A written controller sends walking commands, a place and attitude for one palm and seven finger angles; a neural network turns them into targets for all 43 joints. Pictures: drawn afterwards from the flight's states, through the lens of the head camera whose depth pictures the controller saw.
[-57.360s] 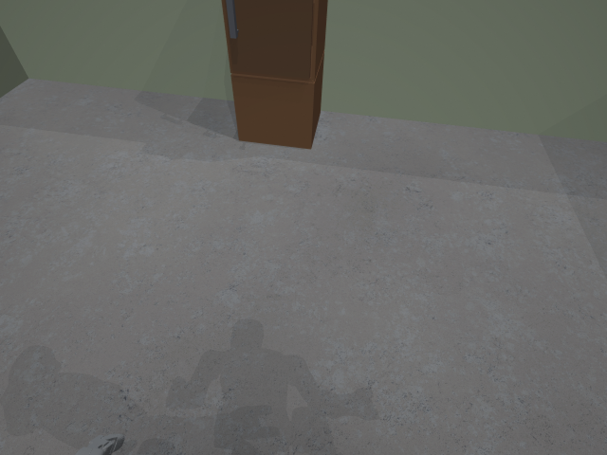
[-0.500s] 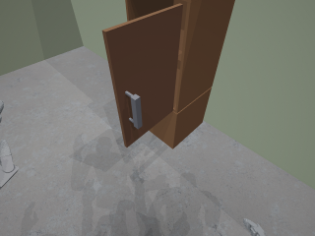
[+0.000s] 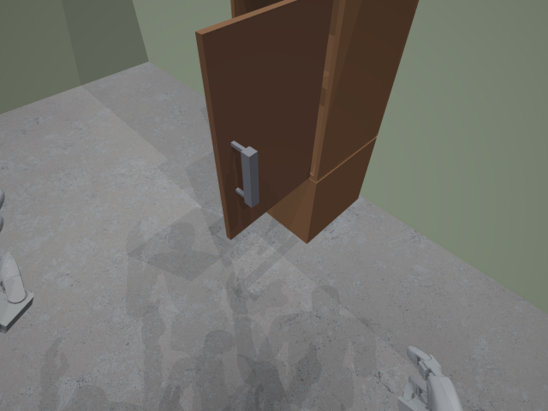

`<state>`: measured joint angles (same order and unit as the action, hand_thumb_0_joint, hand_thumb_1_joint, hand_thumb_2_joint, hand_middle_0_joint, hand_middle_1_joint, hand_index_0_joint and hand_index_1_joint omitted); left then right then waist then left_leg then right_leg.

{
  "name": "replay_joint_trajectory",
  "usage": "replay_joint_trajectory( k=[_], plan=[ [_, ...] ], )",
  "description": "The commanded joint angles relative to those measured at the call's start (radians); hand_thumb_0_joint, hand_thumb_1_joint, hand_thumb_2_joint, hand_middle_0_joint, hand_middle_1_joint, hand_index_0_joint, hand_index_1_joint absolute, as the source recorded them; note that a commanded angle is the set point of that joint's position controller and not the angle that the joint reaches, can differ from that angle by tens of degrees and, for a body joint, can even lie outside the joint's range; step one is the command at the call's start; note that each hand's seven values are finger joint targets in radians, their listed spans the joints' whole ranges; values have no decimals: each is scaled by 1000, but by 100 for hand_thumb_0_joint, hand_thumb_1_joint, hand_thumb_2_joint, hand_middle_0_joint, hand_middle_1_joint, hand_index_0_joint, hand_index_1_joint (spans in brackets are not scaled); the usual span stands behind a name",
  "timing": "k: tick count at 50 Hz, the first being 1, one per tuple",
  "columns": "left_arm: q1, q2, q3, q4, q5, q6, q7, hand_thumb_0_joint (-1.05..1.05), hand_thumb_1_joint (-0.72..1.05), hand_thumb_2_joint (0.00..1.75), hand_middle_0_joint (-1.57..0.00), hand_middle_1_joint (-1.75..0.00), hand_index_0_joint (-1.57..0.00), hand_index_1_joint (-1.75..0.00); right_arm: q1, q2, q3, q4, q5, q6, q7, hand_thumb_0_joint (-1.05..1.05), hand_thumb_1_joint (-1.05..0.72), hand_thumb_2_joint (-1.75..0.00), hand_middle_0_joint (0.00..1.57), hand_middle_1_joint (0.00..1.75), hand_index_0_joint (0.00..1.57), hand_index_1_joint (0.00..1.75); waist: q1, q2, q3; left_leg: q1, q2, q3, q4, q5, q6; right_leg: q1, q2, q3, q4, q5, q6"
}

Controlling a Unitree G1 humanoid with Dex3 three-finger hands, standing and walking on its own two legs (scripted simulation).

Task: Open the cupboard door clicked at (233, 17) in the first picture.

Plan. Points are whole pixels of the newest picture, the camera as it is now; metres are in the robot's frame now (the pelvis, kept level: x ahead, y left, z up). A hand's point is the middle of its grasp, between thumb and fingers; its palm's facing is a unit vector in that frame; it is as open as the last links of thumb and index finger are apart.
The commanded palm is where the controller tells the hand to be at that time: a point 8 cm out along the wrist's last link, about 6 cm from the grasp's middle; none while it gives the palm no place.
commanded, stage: stop stepping back and stand still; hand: left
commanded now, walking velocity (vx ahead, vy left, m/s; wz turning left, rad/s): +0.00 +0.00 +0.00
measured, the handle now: (244, 174) +0.64 +0.11 -0.08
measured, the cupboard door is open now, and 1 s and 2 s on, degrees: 92 92 92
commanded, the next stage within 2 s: let the arm hang, fingers relaxed in 0.26 s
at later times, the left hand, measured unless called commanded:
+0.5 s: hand (96, 374) +0.17 +0.26 -0.03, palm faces +0.15 -0.87 -0.47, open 7.4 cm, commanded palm none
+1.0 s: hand out of the picture -0.05 +0.18 -0.17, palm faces +0.06 -0.96 -0.26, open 7.3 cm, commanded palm none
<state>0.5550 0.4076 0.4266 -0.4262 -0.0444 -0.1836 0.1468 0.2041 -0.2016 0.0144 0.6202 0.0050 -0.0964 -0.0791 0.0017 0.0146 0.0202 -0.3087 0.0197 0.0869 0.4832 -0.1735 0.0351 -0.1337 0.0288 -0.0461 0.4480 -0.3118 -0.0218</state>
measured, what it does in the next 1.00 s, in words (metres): stands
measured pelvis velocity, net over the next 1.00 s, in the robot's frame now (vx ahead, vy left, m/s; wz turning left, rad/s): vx -0.01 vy -0.02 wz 0.05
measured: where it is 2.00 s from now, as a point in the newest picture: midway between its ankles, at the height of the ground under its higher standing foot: outside the picture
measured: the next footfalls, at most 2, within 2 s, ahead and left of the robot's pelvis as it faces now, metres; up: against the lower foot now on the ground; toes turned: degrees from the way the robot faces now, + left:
none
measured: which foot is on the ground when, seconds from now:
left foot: down 0.00-1.00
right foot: down 0.00-1.00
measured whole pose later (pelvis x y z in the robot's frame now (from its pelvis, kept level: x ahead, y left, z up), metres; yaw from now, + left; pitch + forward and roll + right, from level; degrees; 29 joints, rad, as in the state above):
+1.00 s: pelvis -0.01 -0.02 +0.00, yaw +3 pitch -2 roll -1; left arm 0.32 0.20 0.01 1.13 0.01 0.01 0.02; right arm 0.25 -0.20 0.00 1.11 -0.02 0.03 -0.02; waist -0.01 0.04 0.09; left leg -0.27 0.02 0.03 0.45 -0.14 0.01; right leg -0.08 0.04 -0.10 0.41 -0.30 -0.05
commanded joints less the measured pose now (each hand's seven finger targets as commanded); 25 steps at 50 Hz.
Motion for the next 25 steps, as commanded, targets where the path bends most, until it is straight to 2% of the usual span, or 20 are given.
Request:
replay_joint_trajectory(
  k=[1,3,6,7,8,12,17,18,19,20,21,22,24,25],
  plan=[
    [-61,146,57,-214,1,-52,15,0,90,90,-20,-30,-20,-30,-88,-125,-40,-155,1,-57,-15,0,-90,-90,20,30,20,30,-10,56,-58,89,100,-158,-150,-83,-4,-82,-64,72,-112,49,21],
    [-72,169,73,-277,5,-57,20,0,90,90,-20,-30,-20,-30,-100,-123,-40,-164,-3,-64,-16,0,-90,-90,20,30,20,30,-8,80,-66,80,88,-158,-165,-134,-10,-71,-65,68,-122,8,13],
    [-37,191,106,-319,3,-64,28,0,90,90,-20,-30,-20,-30,-94,-123,-41,-172,-7,-67,-17,0,-90,-90,20,30,20,30,-3,120,-90,77,83,-166,-178,-133,-14,-43,-56,57,-111,17,10],
    [-7,223,140,-317,1,-63,32,0,90,90,-20,-30,-20,-30,-95,-122,-43,-171,-11,-69,-19,0,-90,-90,20,30,20,30,-1,122,-99,74,82,-167,-178,-126,-17,-35,-58,52,-114,20,8],
    [5,194,123,-313,-3,-63,31,0,90,90,-20,-30,-20,-30,-89,-115,-40,-174,-9,-67,-18,0,-90,-90,20,30,20,30,-2,112,-95,74,79,-162,-173,-101,-20,-31,-58,51,-114,31,7],
    [38,177,124,-246,-12,-58,30,0,90,90,-20,-30,-20,-30,-81,-120,-44,-162,-9,-63,-18,0,-90,-90,20,30,20,30,-7,97,-92,97,80,-156,-157,-55,-27,-56,-60,55,-132,47,7],
    [2,148,81,-184,-11,-46,23,0,90,90,-20,-30,-20,-30,-79,-129,-47,-146,-3,-63,-17,0,-90,-90,20,30,20,30,-11,43,-86,137,83,-141,-132,1,-26,-85,-65,62,-147,87,15],
    [-92,-13,-307,549,79,92,-121,0,90,90,-20,-30,-20,-30,-114,-311,-91,95,-2,-99,78,0,-90,-90,20,30,20,30,-40,59,-39,14,119,-185,45,259,5,-152,-128,18,20,241,-12],
    [-102,-23,-294,575,68,166,-138,0,90,90,-20,-30,-20,-30,-39,-253,-93,95,7,-29,78,0,-90,-90,20,30,20,30,-28,30,-107,89,114,-152,41,312,3,-145,-124,60,15,198,-15],
    [-108,-36,-303,566,65,186,-142,0,90,90,-20,-30,-20,-30,-29,-246,-88,80,4,-12,74,0,-90,-90,20,30,20,30,-26,33,-93,88,124,-157,40,264,12,-168,-114,50,22,117,-11],
    [-129,-49,-309,613,68,181,-143,0,90,90,-20,-30,-20,-30,-32,-238,-77,98,-10,-2,74,0,-90,-90,20,30,20,30,-15,0,-111,33,142,-195,21,201,34,-158,-101,45,51,51,-18],
    [-161,-30,-313,665,74,175,-144,0,90,90,-20,-30,-20,-30,-35,-237,-69,98,-13,14,74,0,-90,-90,20,30,20,30,-7,-85,-105,13,136,-212,11,207,43,-126,-90,54,53,66,-23],
    [-212,-8,-322,770,79,171,-144,0,90,90,-20,-30,-20,-30,-52,-240,-59,115,-22,31,72,0,-90,-90,20,30,20,30,-4,-220,-98,10,110,-214,24,147,43,-109,-118,86,7,87,-40],
    [-241,3,-325,829,78,167,-143,0,90,90,-20,-30,-20,-30,-56,-239,-59,126,-24,40,73,0,-90,-90,20,30,20,30,-6,-248,-91,29,91,-197,44,140,37,-124,-146,109,-11,125,-56]
  ],
)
